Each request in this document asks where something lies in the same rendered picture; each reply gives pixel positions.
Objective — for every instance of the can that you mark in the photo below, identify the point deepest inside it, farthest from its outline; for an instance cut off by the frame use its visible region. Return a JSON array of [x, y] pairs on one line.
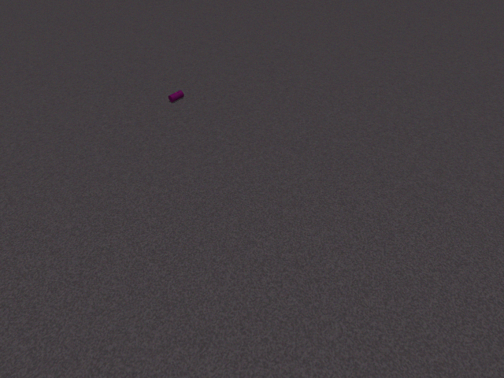
[[176, 96]]

